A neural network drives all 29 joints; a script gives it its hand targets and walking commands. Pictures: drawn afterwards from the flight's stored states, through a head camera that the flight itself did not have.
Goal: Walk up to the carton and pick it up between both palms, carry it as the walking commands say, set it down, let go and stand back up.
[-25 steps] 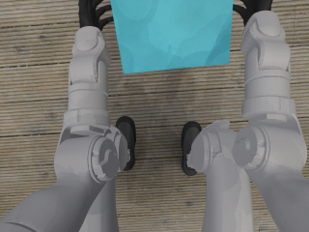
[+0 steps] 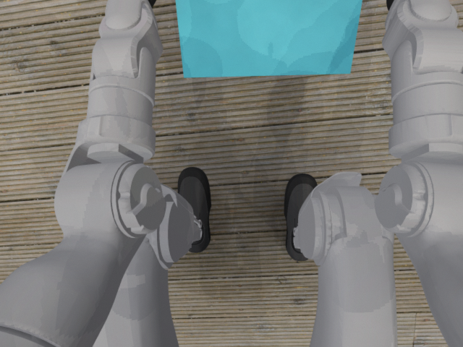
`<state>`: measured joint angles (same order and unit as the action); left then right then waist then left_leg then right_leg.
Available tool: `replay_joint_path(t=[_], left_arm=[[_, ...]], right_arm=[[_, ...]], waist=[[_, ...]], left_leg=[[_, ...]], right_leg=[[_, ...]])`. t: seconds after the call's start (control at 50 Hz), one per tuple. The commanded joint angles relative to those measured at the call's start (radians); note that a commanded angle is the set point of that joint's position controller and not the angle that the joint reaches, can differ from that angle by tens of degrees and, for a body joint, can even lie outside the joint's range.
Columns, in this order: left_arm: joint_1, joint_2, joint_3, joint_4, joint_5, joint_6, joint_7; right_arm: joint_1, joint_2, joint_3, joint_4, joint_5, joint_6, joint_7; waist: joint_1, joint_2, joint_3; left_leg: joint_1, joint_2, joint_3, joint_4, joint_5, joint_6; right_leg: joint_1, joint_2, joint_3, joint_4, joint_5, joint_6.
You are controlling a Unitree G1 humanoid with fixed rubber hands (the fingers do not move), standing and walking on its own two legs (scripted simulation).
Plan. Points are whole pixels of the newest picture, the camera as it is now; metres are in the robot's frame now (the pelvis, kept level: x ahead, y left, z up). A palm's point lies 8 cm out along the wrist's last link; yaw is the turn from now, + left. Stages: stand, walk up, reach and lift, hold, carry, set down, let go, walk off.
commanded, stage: set down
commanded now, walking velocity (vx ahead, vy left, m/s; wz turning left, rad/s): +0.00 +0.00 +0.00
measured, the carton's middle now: out of the picture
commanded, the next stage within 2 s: none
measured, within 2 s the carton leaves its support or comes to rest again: rests again in 1.88 s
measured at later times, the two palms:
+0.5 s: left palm out of the picture +0.55 +0.11 -0.20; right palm out of the picture +0.54 -0.21 -0.20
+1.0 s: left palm out of the picture +0.56 +0.12 -0.21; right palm out of the picture +0.54 -0.21 -0.21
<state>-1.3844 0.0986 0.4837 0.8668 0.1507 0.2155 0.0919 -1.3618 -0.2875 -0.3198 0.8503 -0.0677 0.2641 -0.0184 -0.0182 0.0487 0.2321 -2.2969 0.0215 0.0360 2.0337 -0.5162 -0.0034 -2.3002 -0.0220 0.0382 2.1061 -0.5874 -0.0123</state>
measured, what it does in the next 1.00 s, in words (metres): stands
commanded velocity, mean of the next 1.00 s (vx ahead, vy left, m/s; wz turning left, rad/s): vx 0.00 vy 0.00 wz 0.00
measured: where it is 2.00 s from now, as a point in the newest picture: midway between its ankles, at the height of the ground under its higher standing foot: (247, 226)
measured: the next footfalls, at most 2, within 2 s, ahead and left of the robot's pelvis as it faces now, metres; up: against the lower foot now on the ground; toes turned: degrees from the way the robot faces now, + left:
none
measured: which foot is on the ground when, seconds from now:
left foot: down 0.00-1.00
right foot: down 0.00-1.00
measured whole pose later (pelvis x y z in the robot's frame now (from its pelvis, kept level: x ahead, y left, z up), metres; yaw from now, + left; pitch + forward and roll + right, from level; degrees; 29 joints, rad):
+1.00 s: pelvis +0.00 +0.00 -0.02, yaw +0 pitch +44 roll +3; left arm -1.49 0.17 0.48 0.98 0.13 0.20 0.05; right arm -1.44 -0.34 -0.28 0.92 -0.03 0.21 0.04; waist -0.02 0.04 0.30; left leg -2.36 0.01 0.03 2.11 -0.52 0.00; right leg -2.35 -0.03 0.04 2.18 -0.60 -0.01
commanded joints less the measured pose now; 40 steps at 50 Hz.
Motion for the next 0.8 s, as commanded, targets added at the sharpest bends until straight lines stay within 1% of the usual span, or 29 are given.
replay_joint_path(t=[0.0, 0.02, 0.04, 0.1, 0.12, 0.14, 0.16, 0.18, 0.2, 0.22, 0.24, 0.26, 0.34, 0.36, 0.38, 0.4, 0.42, 0.46, 0.48, 0.5, 0.52, 0.56, 0.6, 0.62, 0.64, 0.7, 0.74, 0.76, 0.78], left_arm=[[-0.397, -0.609, -0.395, -0.029, -0.197, -0.046, -0.244], [-0.382, -0.614, -0.398, -0.005, -0.197, -0.047, -0.242], [-0.390, -0.631, -0.399, -0.007, -0.205, -0.046, -0.244], [-0.370, -0.657, -0.406, 0.018, -0.212, -0.046, -0.245], [-0.374, -0.668, -0.412, 0.017, -0.217, -0.046, -0.245], [-0.374, -0.671, -0.413, 0.014, -0.215, -0.046, -0.246], [-0.377, -0.667, -0.407, 0.015, -0.215, -0.047, -0.246], [-0.380, -0.671, -0.404, 0.029, -0.212, -0.044, -0.246], [-0.367, -0.688, -0.401, 0.039, -0.210, -0.040, -0.250], [-0.376, -0.686, -0.403, 0.037, -0.212, -0.041, -0.250], [-0.386, -0.684, -0.397, 0.033, -0.208, -0.041, -0.250], [-0.390, -0.693, -0.401, 0.032, -0.213, -0.042, -0.251], [-0.370, -0.692, -0.381, 0.063, -0.201, -0.038, -0.255], [-0.371, -0.690, -0.386, 0.061, -0.206, -0.040, -0.255], [-0.370, -0.692, -0.381, 0.062, -0.208, -0.041, -0.258], [-0.375, -0.691, -0.381, 0.064, -0.207, -0.041, -0.259], [-0.371, -0.680, -0.379, 0.068, -0.205, -0.042, -0.260], [-0.370, -0.681, -0.373, 0.081, -0.201, -0.039, -0.264], [-0.358, -0.689, -0.369, 0.086, -0.205, -0.041, -0.266], [-0.361, -0.683, -0.368, 0.084, -0.203, -0.041, -0.268], [-0.367, -0.685, -0.374, 0.084, -0.203, -0.040, -0.268], [-0.362, -0.684, -0.374, 0.087, -0.200, -0.042, -0.268], [-0.358, -0.679, -0.366, 0.099, -0.198, -0.039, -0.267], [-0.358, -0.679, -0.369, 0.098, -0.191, -0.040, -0.267], [-0.348, -0.678, -0.366, 0.100, -0.190, -0.040, -0.267], [-0.335, -0.688, -0.357, 0.118, -0.185, -0.035, -0.269], [-0.337, -0.684, -0.360, 0.110, -0.183, -0.037, -0.269], [-0.340, -0.673, -0.360, 0.121, -0.182, -0.036, -0.267], [-0.328, -0.682, -0.356, 0.119, -0.175, -0.034, -0.269]], right_arm=[[-0.553, 0.753, 0.499, -0.075, 0.138, -0.069, 0.254], [-0.555, 0.758, 0.504, -0.080, 0.147, -0.072, 0.255], [-0.558, 0.748, 0.499, -0.075, 0.145, -0.074, 0.255], [-0.570, 0.763, 0.515, -0.093, 0.159, -0.080, 0.256], [-0.551, 0.768, 0.509, -0.078, 0.154, -0.079, 0.257], [-0.551, 0.767, 0.507, -0.076, 0.159, -0.078, 0.261], [-0.549, 0.775, 0.503, -0.070, 0.154, -0.077, 0.265], [-0.544, 0.770, 0.500, -0.063, 0.154, -0.075, 0.267], [-0.541, 0.767, 0.496, -0.058, 0.147, -0.075, 0.269], [-0.537, 0.762, 0.488, -0.057, 0.144, -0.076, 0.271], [-0.555, 0.768, 0.489, -0.062, 0.147, -0.075, 0.274], [-0.548, 0.760, 0.486, -0.055, 0.146, -0.076, 0.274], [-0.519, 0.754, 0.468, -0.010, 0.130, -0.071, 0.283], [-0.505, 0.757, 0.461, -0.003, 0.126, -0.070, 0.286], [-0.506, 0.758, 0.464, -0.004, 0.125, -0.070, 0.286], [-0.497, 0.754, 0.452, 0.014, 0.117, -0.068, 0.286], [-0.495, 0.762, 0.453, 0.018, 0.118, -0.067, 0.287], [-0.490, 0.750, 0.443, 0.023, 0.111, -0.068, 0.289], [-0.483, 0.751, 0.446, 0.020, 0.106, -0.068, 0.287], [-0.478, 0.756, 0.441, 0.031, 0.106, -0.066, 0.289], [-0.464, 0.757, 0.430, 0.039, 0.101, -0.064, 0.291], [-0.467, 0.755, 0.435, 0.047, 0.102, -0.066, 0.294], [-0.452, 0.748, 0.416, 0.069, 0.093, -0.063, 0.298], [-0.451, 0.749, 0.415, 0.067, 0.100, -0.064, 0.301], [-0.444, 0.750, 0.414, 0.074, 0.090, -0.062, 0.303], [-0.425, 0.738, 0.396, 0.096, 0.078, -0.059, 0.306], [-0.431, 0.731, 0.397, 0.087, 0.081, -0.062, 0.308], [-0.432, 0.734, 0.399, 0.095, 0.086, -0.062, 0.310], [-0.430, 0.729, 0.393, 0.093, 0.081, -0.062, 0.313]], waist=[[0.071, -0.257, -1.033], [0.079, -0.242, -1.031], [0.064, -0.242, -1.028], [0.072, -0.240, -1.055], [0.057, -0.238, -1.052], [0.060, -0.226, -1.053], [0.059, -0.239, -1.039], [0.060, -0.222, -1.033], [0.049, -0.220, -1.012], [0.048, -0.211, -1.006], [0.058, -0.204, -1.008], [0.040, -0.206, -1.005], [0.044, -0.201, -0.934], [0.034, -0.203, -0.928], [0.038, -0.200, -0.929], [0.027, -0.205, -0.910], [0.035, -0.203, -0.908], [0.035, -0.185, -0.889], [0.026, -0.203, -0.884], [0.031, -0.201, -0.877], [0.024, -0.182, -0.876], [0.032, -0.181, -0.869], [0.023, -0.178, -0.834], [0.028, -0.151, -0.837], [0.020, -0.173, -0.819], [0.010, -0.165, -0.796], [0.009, -0.158, -0.805], [0.017, -0.155, -0.803], [0.012, -0.153, -0.780]], left_leg=[[0.433, -0.128, 0.020, -0.003, 0.301, 0.002], [0.443, -0.128, 0.024, 0.004, 0.308, 0.003], [0.438, -0.128, 0.016, 0.004, 0.317, 0.001], [0.449, -0.132, 0.018, 0.012, 0.336, 0.002], [0.449, -0.133, 0.014, 0.017, 0.348, 0.001], [0.459, -0.131, 0.015, 0.016, 0.351, 0.000], [0.451, -0.131, 0.010, 0.017, 0.349, 0.003], [0.462, -0.130, 0.014, 0.020, 0.348, -0.001], [0.455, -0.133, 0.010, 0.017, 0.335, 0.002], [0.448, -0.132, 0.013, 0.022, 0.330, 0.000], [0.465, -0.132, 0.010, 0.018, 0.338, 0.001], [0.459, -0.132, 0.009, 0.026, 0.335, 0.000], [0.436, -0.136, 0.009, 0.019, 0.307, 0.001], [0.441, -0.135, 0.007, 0.021, 0.313, 0.002], [0.428, -0.134, 0.013, 0.028, 0.313, 0.000], [0.416, -0.133, 0.010, 0.025, 0.308, -0.001], [0.424, -0.134, 0.012, 0.023, 0.304, 0.001], [0.415, -0.135, 0.015, 0.021, 0.287, -0.001], [0.399, -0.136, 0.013, 0.031, 0.289, 0.000], [0.393, -0.135, 0.014, 0.029, 0.290, 0.000], [0.406, -0.133, 0.014, 0.025, 0.295, -0.001], [0.411, -0.133, 0.015, 0.025, 0.297, -0.002], [0.407, -0.133, 0.009, 0.026, 0.284, -0.002], [0.416, -0.132, 0.016, 0.027, 0.289, -0.004], [0.404, -0.134, 0.013, 0.026, 0.278, -0.001], [0.411, -0.134, 0.012, 0.024, 0.270, -0.003], [0.414, -0.133, 0.012, 0.028, 0.275, -0.004], [0.427, -0.131, 0.009, 0.026, 0.276, -0.003], [0.412, -0.133, 0.012, 0.026, 0.269, -0.003]], right_leg=[[0.615, 0.080, -0.039, -0.120, 0.450, 0.018], [0.601, 0.080, -0.038, -0.115, 0.449, 0.017], [0.600, 0.080, -0.043, -0.110, 0.459, 0.016], [0.613, 0.078, -0.042, -0.095, 0.479, 0.014], [0.602, 0.078, -0.047, -0.086, 0.486, 0.013], [0.593, 0.080, -0.047, -0.086, 0.482, 0.013], [0.572, 0.080, -0.055, -0.079, 0.473, 0.016], [0.561, 0.077, -0.050, -0.085, 0.460, 0.012], [0.549, 0.079, -0.054, -0.086, 0.442, 0.010], [0.533, 0.081, -0.054, -0.083, 0.435, 0.008], [0.527, 0.080, -0.049, -0.086, 0.431, 0.008], [0.519, 0.079, -0.053, -0.082, 0.426, 0.008], [0.487, 0.079, -0.055, -0.081, 0.391, 0.004], [0.479, 0.079, -0.054, -0.082, 0.395, 0.001], [0.490, 0.079, -0.048, -0.080, 0.405, 0.000], [0.481, 0.077, -0.054, -0.079, 0.401, 0.002], [0.478, 0.078, -0.052, -0.079, 0.390, 0.003], [0.475, 0.079, -0.047, -0.087, 0.377, -0.002], [0.482, 0.077, -0.045, -0.083, 0.384, -0.003], [0.482, 0.079, -0.044, -0.083, 0.390, -0.003], [0.476, 0.079, -0.045, -0.082, 0.393, -0.004], [0.464, 0.081, -0.043, -0.083, 0.386, -0.005], [0.435, 0.080, -0.046, -0.081, 0.364, -0.008], [0.430, 0.081, -0.041, -0.084, 0.366, -0.009], [0.425, 0.080, -0.045, -0.084, 0.358, -0.008], [0.414, 0.079, -0.045, -0.087, 0.338, -0.013], [0.408, 0.081, -0.048, -0.082, 0.342, -0.012], [0.407, 0.078, -0.047, -0.079, 0.339, -0.010], [0.392, 0.081, -0.048, -0.085, 0.334, -0.011]])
